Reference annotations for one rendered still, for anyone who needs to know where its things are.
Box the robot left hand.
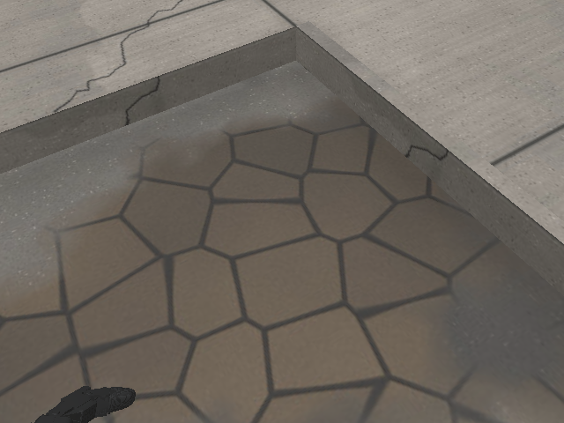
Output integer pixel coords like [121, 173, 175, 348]
[31, 386, 136, 423]

